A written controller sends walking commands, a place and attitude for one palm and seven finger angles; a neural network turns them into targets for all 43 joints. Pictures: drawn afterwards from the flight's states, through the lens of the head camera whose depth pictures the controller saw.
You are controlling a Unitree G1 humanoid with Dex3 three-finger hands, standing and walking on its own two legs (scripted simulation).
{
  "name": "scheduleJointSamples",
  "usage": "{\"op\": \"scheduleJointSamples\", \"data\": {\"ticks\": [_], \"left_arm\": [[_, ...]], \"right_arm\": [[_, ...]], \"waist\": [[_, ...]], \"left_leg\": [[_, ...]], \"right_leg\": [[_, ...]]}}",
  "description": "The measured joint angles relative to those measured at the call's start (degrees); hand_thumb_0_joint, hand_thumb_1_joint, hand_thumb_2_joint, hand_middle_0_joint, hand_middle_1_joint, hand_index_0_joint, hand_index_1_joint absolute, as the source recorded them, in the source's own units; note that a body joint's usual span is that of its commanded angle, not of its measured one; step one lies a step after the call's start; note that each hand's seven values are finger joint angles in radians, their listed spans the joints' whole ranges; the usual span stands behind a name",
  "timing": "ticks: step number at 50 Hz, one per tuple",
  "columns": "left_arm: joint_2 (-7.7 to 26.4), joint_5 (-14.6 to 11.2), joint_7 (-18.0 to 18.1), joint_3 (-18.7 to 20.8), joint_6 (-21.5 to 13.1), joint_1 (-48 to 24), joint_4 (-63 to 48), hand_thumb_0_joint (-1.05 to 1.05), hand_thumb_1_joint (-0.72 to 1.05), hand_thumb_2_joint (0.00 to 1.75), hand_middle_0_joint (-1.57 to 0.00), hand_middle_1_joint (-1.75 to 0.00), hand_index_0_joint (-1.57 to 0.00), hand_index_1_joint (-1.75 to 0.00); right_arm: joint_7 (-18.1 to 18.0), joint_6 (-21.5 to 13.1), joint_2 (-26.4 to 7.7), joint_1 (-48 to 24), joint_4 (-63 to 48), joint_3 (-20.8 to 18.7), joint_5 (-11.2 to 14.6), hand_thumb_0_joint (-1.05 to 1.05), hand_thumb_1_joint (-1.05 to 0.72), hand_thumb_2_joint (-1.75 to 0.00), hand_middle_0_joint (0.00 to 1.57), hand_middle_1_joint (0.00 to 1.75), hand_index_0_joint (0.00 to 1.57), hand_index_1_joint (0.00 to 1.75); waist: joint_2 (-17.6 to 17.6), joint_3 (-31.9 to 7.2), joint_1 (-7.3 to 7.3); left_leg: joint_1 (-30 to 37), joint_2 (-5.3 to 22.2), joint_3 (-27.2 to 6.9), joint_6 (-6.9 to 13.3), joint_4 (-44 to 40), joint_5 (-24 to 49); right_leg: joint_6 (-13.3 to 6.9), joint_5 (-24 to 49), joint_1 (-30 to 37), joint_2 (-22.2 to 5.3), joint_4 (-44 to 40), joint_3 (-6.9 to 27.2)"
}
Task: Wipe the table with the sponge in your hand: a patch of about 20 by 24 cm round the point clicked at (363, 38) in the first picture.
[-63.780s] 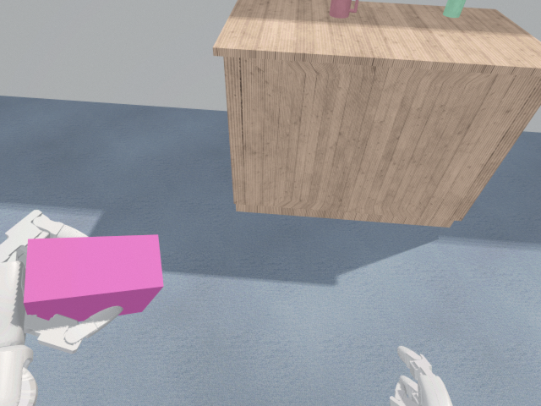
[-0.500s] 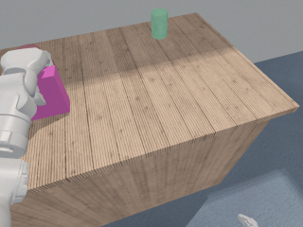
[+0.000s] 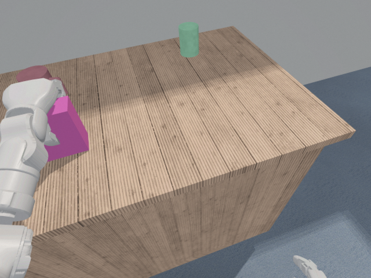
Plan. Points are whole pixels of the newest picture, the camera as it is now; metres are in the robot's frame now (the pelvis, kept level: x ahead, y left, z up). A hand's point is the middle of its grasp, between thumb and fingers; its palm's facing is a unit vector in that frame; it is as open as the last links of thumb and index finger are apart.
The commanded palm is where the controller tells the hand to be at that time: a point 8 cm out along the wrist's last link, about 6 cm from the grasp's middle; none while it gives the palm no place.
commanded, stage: wipe back along the middle lane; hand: left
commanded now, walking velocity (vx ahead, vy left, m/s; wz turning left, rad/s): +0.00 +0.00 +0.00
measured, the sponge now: (55, 137) +0.38 +0.33 +0.11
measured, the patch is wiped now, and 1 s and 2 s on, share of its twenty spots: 0.95 0.95 1.00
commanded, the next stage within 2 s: slide across to the third lane in 1.12 s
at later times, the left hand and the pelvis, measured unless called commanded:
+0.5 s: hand (46, 125) +0.36 +0.32 +0.16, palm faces +0.06 +0.01 -1.00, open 10.5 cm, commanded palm +0.31 +0.29 +0.19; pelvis +0.01 +0.00 +0.00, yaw +0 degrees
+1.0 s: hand (41, 148) +0.30 +0.29 +0.16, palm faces +0.14 -0.04 -0.99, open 10.4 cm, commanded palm +0.25 +0.27 +0.18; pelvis +0.00 +0.01 +0.00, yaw +0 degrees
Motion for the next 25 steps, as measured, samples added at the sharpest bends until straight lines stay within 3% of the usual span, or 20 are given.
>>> {"op": "scheduleJointSamples", "data": {"ticks": [12,20,25], "left_arm": [[-2.6,-0.2,0.1,-2.6,4.4,4.1,-7.7,0.0,-0.5,0.98,-0.69,-1.43,-0.66,-1.43],[-2.3,-0.3,-0.7,-2.6,6.1,5.5,-10.0,0.0,-0.51,0.99,-0.69,-1.43,-0.66,-1.43],[-2.0,-1.0,-0.5,-0.7,6.9,10.9,-16.4,0.0,-0.5,0.99,-0.68,-1.43,-0.65,-1.43]], "right_arm": [[0.4,0.2,1.2,-3.9,-2.0,1.8,0.2,0.01,-0.91,-0.9,0.2,0.3,0.2,0.3],[0.5,-0.1,1.4,-3.7,-2.6,2.5,0.3,0.01,-0.91,-0.9,0.2,0.3,0.2,0.3],[1.2,0.1,1.0,-2.7,-3.1,2.1,0.2,0.01,-0.91,-0.9,0.2,0.3,0.2,0.3]], "waist": [[0.1,-0.3,1.6],[0.1,-0.4,1.4],[0.6,-0.5,1.2]], "left_leg": [[1.1,-0.4,-0.4,0.2,0.1,-0.2],[1.2,-0.3,-0.3,0.2,0.7,-0.7],[1.6,-0.2,0.2,0.3,0.9,-1.3]], "right_leg": [[0.2,-0.5,1.1,-0.4,0.5,-0.4],[0.3,-0.8,1.3,-0.3,0.6,-0.3],[0.4,-1.1,1.7,-0.2,0.7,0.2]]}}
